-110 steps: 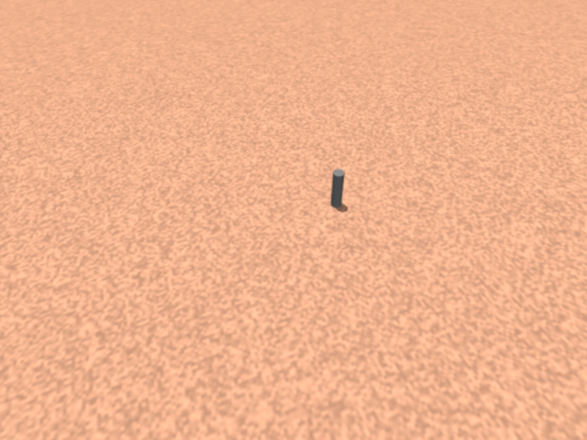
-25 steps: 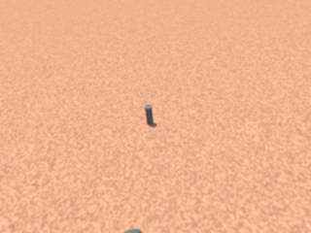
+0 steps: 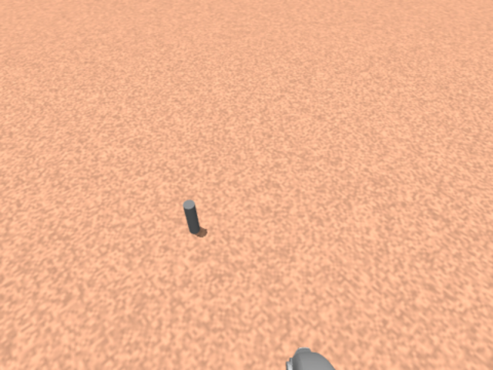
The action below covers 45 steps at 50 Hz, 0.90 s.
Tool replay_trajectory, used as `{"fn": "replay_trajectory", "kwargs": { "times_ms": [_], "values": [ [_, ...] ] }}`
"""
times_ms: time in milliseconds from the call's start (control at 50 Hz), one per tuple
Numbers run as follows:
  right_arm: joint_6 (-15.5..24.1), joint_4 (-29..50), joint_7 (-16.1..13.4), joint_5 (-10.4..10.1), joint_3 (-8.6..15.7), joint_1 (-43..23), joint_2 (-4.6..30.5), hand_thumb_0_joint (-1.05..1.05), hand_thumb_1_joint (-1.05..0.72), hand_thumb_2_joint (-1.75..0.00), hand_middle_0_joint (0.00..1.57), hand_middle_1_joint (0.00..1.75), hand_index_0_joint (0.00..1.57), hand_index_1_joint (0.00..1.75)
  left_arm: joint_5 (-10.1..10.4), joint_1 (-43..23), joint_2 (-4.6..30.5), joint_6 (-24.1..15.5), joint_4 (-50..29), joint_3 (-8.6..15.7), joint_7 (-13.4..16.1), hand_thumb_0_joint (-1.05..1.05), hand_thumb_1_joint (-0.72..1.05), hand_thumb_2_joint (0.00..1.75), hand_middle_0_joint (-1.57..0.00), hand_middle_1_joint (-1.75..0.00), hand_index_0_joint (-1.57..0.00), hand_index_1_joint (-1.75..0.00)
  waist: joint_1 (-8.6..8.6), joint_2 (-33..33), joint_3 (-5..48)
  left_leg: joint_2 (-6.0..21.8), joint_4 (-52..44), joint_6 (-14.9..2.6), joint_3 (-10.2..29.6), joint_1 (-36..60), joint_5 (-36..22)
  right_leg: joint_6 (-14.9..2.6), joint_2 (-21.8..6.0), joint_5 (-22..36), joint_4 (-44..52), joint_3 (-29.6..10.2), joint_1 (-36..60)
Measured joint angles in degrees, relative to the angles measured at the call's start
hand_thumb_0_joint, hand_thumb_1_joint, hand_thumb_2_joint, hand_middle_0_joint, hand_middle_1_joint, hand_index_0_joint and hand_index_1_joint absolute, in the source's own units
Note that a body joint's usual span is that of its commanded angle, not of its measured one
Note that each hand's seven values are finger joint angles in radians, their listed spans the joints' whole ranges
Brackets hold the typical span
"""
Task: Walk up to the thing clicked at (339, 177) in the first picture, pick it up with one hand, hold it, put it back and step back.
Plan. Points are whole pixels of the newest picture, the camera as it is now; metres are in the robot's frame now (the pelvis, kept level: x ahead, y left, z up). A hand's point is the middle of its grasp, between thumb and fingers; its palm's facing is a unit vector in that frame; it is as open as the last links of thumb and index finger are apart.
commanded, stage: walk up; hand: left
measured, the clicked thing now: (191, 217) +0.88 +0.22 -0.67
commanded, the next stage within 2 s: none
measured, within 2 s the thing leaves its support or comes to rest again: neither
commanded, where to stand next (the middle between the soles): +0.57 +0.03 m, yaw +0 degrees
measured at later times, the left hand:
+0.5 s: hand (115, 334) +0.24 +0.25 -0.12, palm faces -0.01 -0.92 -0.40, open 7.3 cm
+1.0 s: hand (111, 250) +0.42 +0.30 -0.14, palm faces -0.07 -0.93 -0.35, open 7.3 cm
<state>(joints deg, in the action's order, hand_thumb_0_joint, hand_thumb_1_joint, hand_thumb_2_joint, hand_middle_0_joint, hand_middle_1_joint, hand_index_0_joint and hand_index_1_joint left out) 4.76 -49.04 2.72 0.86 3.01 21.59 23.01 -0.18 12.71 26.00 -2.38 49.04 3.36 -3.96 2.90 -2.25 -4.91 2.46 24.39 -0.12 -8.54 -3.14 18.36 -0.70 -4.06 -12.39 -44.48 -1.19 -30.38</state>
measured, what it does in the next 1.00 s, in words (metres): walks ahead: right foot, then left foot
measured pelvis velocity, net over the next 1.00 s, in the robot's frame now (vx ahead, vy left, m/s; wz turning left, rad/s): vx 0.37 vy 0.03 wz -0.01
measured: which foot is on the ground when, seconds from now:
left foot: down 0.00-0.14, up 0.16-0.60, down 0.62-1.00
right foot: up 0.00-0.10, down 0.12-0.66, up 0.68-1.00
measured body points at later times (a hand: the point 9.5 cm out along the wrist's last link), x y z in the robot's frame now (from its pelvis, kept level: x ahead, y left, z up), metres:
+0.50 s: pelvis +0.20 -0.03 +0.00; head +0.22 -0.05 +0.45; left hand +0.24 +0.29 -0.10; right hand +0.27 -0.35 -0.12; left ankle +0.31 +0.13 -0.70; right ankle +0.18 -0.13 -0.74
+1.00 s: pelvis +0.37 +0.03 +0.00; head +0.38 +0.04 +0.45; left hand +0.43 +0.35 -0.12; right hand +0.41 -0.29 -0.10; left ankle +0.35 +0.13 -0.74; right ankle +0.47 -0.13 -0.70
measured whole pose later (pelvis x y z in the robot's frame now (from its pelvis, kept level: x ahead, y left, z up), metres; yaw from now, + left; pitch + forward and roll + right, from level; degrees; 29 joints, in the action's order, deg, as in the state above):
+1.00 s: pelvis +0.37 +0.03 +0.00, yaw +0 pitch -3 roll +0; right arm 4.0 -47.1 3.0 0.7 2.5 19.8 22.9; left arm -0.8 17.7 24.1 -2.2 50.8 2.9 -3.3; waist 1.2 -1.6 -4.3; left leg 0.2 26.3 -2.4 -4.9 -7.8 15.9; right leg -0.2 -5.6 -14.7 -43.5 0.4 -26.9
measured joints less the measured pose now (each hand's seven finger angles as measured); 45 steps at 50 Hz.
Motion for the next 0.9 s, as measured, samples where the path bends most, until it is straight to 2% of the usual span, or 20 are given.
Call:
{"fn": "replay_trajectory", "kwargs": {
  "times_ms": [60,120,140,160,220,260,320,400,480,560,620,640,660,680,720,780,900],
  "values": [
    [-0.6,0.0,0.0,0.1,0.1,0.9,0.9,0.01,-0.90,-0.90,0.21,0.30,0.21,0.30,-0.1,-1.5,-1.0,0.1,-0.2,-0.1,-0.6,0.01,0.91,0.90,-0.20,-0.30,-0.20,-0.30,0.54,1.0,-0.3,0.0,1.5,0.97,-0.5,2.0,3.4,-0.81,-0.3,3.5,7.1,1.8,1.7],
    [-1.2,0.0,-0.2,0.0,0.3,1.8,1.7,0.01,-0.90,-0.90,0.21,0.30,0.21,0.30,-0.3,-2.2,-2.1,-0.5,0.0,-0.2,-0.7,0.01,0.91,0.90,-0.20,-0.30,-0.21,-0.30,0.88,2.9,0.3,1.2,6.6,1.77,-0.2,2.6,8.9,-1.48,1.1,5.5,10.5,3.2,5.4],
    [-1.5,-0.3,-0.4,-0.1,0.4,1.5,2.0,0.01,-0.90,-0.90,0.21,0.30,0.21,0.30,-0.4,-2.8,-3.0,-0.9,0.1,-0.1,-0.5,0.01,0.91,0.90,-0.20,-0.30,-0.21,-0.30,0.79,4.8,-0.3,3.1,11.2,0.76,0.7,1.6,10.6,-1.46,2.4,4.3,9.0,4.2,5.9],
    [-1.9,-0.5,-0.6,-0.1,0.3,1.0,1.8,0.01,-0.90,-0.90,0.21,0.30,0.21,0.30,-0.5,-3.1,-3.5,-1.4,-0.2,-0.2,-0.2,0.01,0.91,0.90,-0.20,-0.30,-0.21,-0.30,0.62,5.6,-0.8,3.6,17.6,-0.47,2.6,-0.5,10.7,-1.53,3.0,2.3,7.1,4.9,6.2],
    [-2.8,-0.9,-0.7,-0.2,-0.8,-0.7,0.7,0.01,-0.90,-0.90,0.20,0.30,0.20,0.30,0.2,-2.7,-4.5,-2.2,-1.3,-0.8,0.4,0.01,0.91,0.90,-0.20,-0.30,-0.21,-0.30,-1.22,4.6,-1.1,0.3,35.7,-1.83,6.3,-8.8,10.6,-2.12,2.6,-0.9,6.3,4.2,8.5],
    [-2.8,-0.9,-0.6,-0.6,-1.0,-2.0,0.7,0.01,-0.90,-0.90,0.20,0.30,0.20,0.30,0.6,-1.6,-5.2,-2.2,-1.4,-1.2,0.9,0.01,0.91,0.90,-0.20,-0.30,-0.21,-0.30,-2.13,4.7,-0.9,-0.4,40.3,-2.20,7.5,-14.1,7.4,-2.02,2.7,-0.5,9.5,4.0,11.4],
    [-2.5,0.3,-0.2,-0.8,-0.8,-3.7,1.2,0.01,-0.90,-0.90,0.20,0.30,0.20,0.30,0.7,0.9,-5.7,-2.5,-0.9,-1.5,1.5,0.01,0.91,0.90,-0.20,-0.30,-0.21,-0.30,-3.05,5.4,-0.7,0.5,38.4,-2.20,9.6,-20.0,1.8,-1.94,3.5,0.4,14.5,3.8,15.5],
    [-2.9,1.0,0.4,-0.4,0.4,-5.2,2.1,0.01,-0.90,-0.90,0.20,0.30,0.20,0.30,0.2,4.3,-5.5,-2.7,-0.2,-1.5,1.7,0.01,0.90,0.90,-0.20,-0.30,-0.21,-0.30,-3.70,6.2,-0.4,1.2,33.4,-0.87,12.2,-25.3,-3.7,-1.85,4.6,0.2,18.6,3.7,19.5],
    [-3.6,0.3,1.1,0.3,1.3,-5.2,2.6,0.01,-0.90,-0.90,0.20,0.30,0.20,0.30,-0.5,6.6,-4.6,-2.5,-0.1,-0.8,1.8,0.01,0.90,0.90,-0.20,-0.30,-0.21,-0.30,-4.04,6.3,0.6,2.2,24.0,0.41,11.2,-26.7,-5.8,-1.43,4.7,-1.8,20.0,4.9,22.4],
    [-3.6,-0.7,1.7,0.8,1.4,-5.8,2.3,0.01,-0.90,-0.90,0.20,0.30,0.20,0.30,-0.7,8.1,-3.0,-2.6,-0.3,-0.2,1.8,0.01,0.90,0.90,-0.20,-0.30,-0.21,-0.30,-5.00,5.4,0.7,2.9,14.0,0.01,9.3,-24.3,-8.0,-0.32,4.4,-5.6,18.2,5.5,24.2],
    [-2.8,-0.7,2.0,0.9,1.2,-6.3,1.7,0.01,-0.90,-0.90,0.20,0.30,0.20,0.30,-0.6,9.0,-1.6,-2.2,0.1,0.0,1.9,0.01,0.90,0.90,-0.20,-0.30,-0.21,-0.30,-5.11,4.1,1.4,2.3,8.7,-0.93,7.9,-20.4,-8.5,0.99,3.4,-9.9,14.5,5.8,24.7],
    [-2.4,-0.7,1.9,1.0,1.2,-6.7,1.1,0.01,-0.90,-0.90,0.20,0.30,0.20,0.30,-0.6,9.0,-1.0,-1.9,0.4,0.0,2.0,0.01,0.90,0.90,-0.20,-0.30,-0.21,-0.30,-4.94,2.6,1.2,1.2,8.7,-0.61,7.2,-19.7,-10.0,1.23,2.1,-11.9,12.2,5.6,24.5],
    [-1.9,-0.6,1.8,1.1,1.1,-7.4,0.4,0.01,-0.90,-0.90,0.20,0.30,0.20,0.30,-0.6,8.8,-0.6,-1.5,0.8,0.1,2.2,0.01,0.90,0.90,-0.20,-0.30,-0.21,-0.30,-5.05,0.7,0.7,-0.1,9.6,-0.58,6.0,-19.0,-9.1,0.41,0.4,-13.3,8.2,4.7,23.5],
    [-1.3,0.1,1.6,1.3,0.9,-7.7,0.2,0.01,-0.90,-0.90,0.20,0.30,0.20,0.30,-0.4,8.6,-0.7,-1.1,1.2,0.1,2.4,0.01,0.91,0.90,-0.20,-0.30,-0.21,-0.30,-4.98,0.1,0.5,-0.5,10.8,-0.75,5.2,-18.8,-7.6,-0.32,0.2,-13.9,2.3,3.2,21.3],
    [-0.5,1.4,1.4,0.5,0.6,-7.8,-0.1,0.01,-0.90,-0.90,0.20,0.30,0.20,0.30,-0.3,8.1,-1.5,-0.4,1.9,-0.5,2.7,0.01,0.91,0.90,-0.20,-0.30,-0.21,-0.30,-3.99,0.9,0.3,0.0,11.9,-1.43,5.4,-17.8,-5.4,-1.45,2.3,-16.1,-10.3,1.8,16.1],
    [-0.3,2.3,0.6,-0.3,-0.2,-6.8,-1.2,0.01,-0.90,-0.90,0.21,0.30,0.21,0.30,-0.1,7.1,-1.2,-0.3,2.1,-1.2,2.5,0.01,0.91,0.90,-0.20,-0.30,-0.21,-0.30,-3.05,0.7,0.2,0.0,8.5,-1.60,5.3,-13.9,-5.3,-2.06,3.4,-13.0,-18.3,0.5,9.5],
    [-0.3,2.1,0.2,-0.6,-1.2,-3.9,-1.7,0.01,-0.90,-0.90,0.21,0.30,0.21,0.30,0.1,5.5,-0.9,-0.2,1.1,-0.6,1.4,0.01,0.91,0.90,-0.20,-0.30,-0.21,-0.30,-2.52,-0.9,0.2,-1.9,2.8,-2.22,4.3,-7.6,-5.0,-0.21,-0.2,-5.1,-10.8,-0.4,3.0]
  ]
}}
